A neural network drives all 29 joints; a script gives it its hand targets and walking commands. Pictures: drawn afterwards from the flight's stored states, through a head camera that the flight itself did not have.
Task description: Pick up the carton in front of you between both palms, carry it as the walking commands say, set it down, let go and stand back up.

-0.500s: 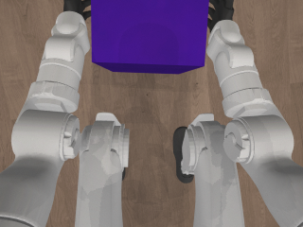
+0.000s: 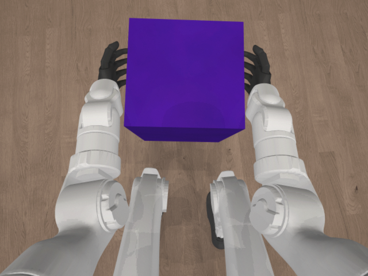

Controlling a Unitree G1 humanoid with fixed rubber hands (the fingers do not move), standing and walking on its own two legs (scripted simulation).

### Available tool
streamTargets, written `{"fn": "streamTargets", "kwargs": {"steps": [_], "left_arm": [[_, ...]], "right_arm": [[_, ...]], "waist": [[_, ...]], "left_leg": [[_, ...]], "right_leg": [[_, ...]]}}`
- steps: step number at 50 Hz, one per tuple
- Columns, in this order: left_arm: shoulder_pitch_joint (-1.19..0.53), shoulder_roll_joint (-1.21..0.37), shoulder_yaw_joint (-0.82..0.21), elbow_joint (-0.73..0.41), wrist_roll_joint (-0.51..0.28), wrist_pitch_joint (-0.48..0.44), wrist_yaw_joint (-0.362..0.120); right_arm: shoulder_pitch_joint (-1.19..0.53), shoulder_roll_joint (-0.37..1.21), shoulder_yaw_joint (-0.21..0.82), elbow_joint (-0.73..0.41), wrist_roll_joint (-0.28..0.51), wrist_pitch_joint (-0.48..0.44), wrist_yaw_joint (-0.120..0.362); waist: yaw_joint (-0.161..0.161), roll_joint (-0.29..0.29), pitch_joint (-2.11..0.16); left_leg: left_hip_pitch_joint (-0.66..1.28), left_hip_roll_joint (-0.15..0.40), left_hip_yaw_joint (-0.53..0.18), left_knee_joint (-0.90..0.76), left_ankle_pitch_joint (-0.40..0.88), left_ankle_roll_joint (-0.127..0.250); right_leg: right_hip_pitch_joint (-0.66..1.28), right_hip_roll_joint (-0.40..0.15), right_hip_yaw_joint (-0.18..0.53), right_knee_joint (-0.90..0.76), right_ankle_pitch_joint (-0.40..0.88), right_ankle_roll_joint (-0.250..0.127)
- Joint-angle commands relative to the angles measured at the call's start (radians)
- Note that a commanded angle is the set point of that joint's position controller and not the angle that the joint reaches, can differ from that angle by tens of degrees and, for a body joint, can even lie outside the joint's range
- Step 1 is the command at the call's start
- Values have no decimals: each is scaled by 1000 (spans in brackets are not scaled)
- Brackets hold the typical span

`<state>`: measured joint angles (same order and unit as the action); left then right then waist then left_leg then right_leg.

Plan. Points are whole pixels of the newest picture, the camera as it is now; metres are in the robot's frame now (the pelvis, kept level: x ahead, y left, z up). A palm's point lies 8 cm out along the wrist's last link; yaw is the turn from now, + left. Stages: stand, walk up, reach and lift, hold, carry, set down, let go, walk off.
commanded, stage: reach and lift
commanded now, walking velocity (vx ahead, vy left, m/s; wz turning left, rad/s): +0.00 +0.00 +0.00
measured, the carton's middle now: (183, 93) +0.49 +0.03 -0.13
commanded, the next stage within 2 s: none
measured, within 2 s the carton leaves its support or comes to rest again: neither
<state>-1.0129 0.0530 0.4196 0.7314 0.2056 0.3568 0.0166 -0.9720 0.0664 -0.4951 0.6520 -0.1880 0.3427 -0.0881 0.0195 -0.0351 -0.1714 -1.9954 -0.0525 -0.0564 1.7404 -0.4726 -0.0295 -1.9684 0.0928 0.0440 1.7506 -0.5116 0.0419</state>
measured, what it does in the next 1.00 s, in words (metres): rises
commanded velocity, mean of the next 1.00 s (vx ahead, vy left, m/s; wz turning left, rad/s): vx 0.00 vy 0.00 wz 0.00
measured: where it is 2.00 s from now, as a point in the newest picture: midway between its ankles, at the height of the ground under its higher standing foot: (185, 227)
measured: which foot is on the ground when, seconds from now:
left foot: down 0.00-1.00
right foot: down 0.00-1.00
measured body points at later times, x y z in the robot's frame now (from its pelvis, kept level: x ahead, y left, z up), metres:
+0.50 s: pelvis +0.05 +0.00 +0.14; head +0.19 +0.02 +0.56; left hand +0.45 +0.17 +0.09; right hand +0.45 -0.13 +0.10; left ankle +0.11 +0.12 -0.46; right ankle +0.11 -0.12 -0.46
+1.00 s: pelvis +0.09 +0.00 +0.26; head +0.11 +0.00 +0.71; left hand +0.41 +0.16 +0.25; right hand +0.42 -0.14 +0.25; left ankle +0.11 +0.12 -0.46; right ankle +0.10 -0.12 -0.46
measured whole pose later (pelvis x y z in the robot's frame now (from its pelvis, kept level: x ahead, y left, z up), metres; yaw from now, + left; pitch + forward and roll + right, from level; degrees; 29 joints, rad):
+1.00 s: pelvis +0.09 +0.00 +0.26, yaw +2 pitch +7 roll +0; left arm -0.30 -0.13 0.29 0.47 0.21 0.45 0.02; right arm -0.29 0.16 -0.29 0.45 -0.21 0.44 -0.04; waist 0.01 -0.01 -0.12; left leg -0.50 -0.03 -0.07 0.67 -0.29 -0.01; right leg -0.48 0.04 0.08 0.68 -0.32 0.00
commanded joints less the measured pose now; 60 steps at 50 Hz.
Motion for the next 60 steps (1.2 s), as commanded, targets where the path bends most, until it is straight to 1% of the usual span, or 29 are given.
{"fn": "streamTargets", "kwargs": {"steps": [1,5,9,21,27,33,41,49,54,57,60], "left_arm": [[-565,-1096,-524,-29,-173,-2,-258],[-499,-1122,-584,-68,-198,3,-255],[-422,-1140,-608,-77,-199,3,-247],[-205,-1182,-608,-68,-165,-20,-225],[-102,-1195,-627,-88,-154,-27,-221],[1,-1201,-655,-127,-148,-24,-219],[131,-1198,-688,-181,-152,14,-227],[237,-1188,-730,-269,-168,100,-238],[265,-1168,-749,-346,-181,172,-242],[265,-1142,-710,-345,-156,212,-246],[241,-1138,-657,-320,-132,233,-256]], "right_arm": [[-646,1058,590,9,156,-2,236],[-570,1075,647,-22,177,2,238],[-491,1086,677,-31,182,1,241],[-263,1093,672,-5,143,-19,253],[-147,1096,684,-16,127,-24,257],[-38,1103,717,-42,123,-19,266],[99,1106,760,-89,121,23,278],[208,1096,804,-175,133,112,290],[253,1090,813,-232,146,186,303],[254,1069,775,-222,126,226,311],[226,1055,727,-196,104,247,321]], "waist": [[24,33,-1031],[16,45,-1016],[11,51,-955],[1,51,-736],[-8,51,-652],[-8,52,-573],[-8,42,-437],[-13,34,-285],[-19,28,-173],[-17,25,-61],[-15,24,16]], "left_leg": [[680,-104,114,-216,176,24],[762,-107,105,-266,207,15],[837,-110,92,-330,212,11],[1084,-102,37,-561,231,20],[1218,-92,11,-684,267,25],[1366,-81,-11,-814,326,29],[1572,-63,-31,-995,419,36],[1767,-45,-28,-1162,505,34],[1861,-38,-26,-1263,485,31],[1869,-35,-20,-1311,395,35],[1864,-33,-15,-1336,296,42]], "right_leg": [[558,105,-104,-224,146,-7],[625,103,-92,-279,178,-7],[679,101,-80,-343,183,-9],[879,84,-34,-574,194,-27],[1027,70,-6,-697,238,-37],[1196,54,21,-827,305,-42],[1435,30,47,-1012,407,-43],[1664,7,53,-1187,513,-38],[1764,-6,53,-1288,506,-40],[1770,-14,51,-1335,423,-42],[1755,-21,47,-1364,322,-47]]}}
